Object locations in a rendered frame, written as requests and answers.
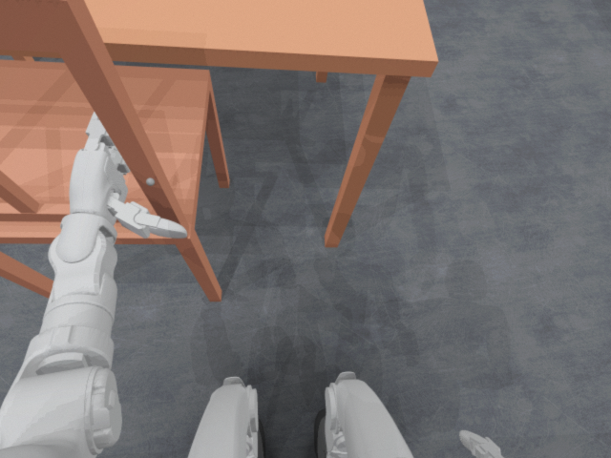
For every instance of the chair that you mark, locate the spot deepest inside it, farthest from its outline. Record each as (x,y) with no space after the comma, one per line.
(156,117)

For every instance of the robot right hand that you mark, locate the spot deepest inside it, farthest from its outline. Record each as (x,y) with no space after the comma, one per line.
(480,447)

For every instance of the robot right thigh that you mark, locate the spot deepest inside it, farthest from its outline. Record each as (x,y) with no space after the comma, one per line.
(370,432)

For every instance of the robot thigh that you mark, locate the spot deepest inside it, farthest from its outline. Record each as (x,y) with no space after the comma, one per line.
(370,432)
(231,414)

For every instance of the robot left thigh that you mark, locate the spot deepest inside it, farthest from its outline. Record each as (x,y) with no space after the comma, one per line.
(231,414)

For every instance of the robot left hand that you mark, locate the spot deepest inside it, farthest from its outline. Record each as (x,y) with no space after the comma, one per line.
(98,170)

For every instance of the table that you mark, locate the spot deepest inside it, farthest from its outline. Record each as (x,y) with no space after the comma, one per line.
(389,38)

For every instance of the left robot forearm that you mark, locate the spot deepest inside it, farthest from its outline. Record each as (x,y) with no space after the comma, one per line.
(77,324)

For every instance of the robot left upper arm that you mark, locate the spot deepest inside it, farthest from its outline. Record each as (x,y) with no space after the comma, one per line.
(68,414)

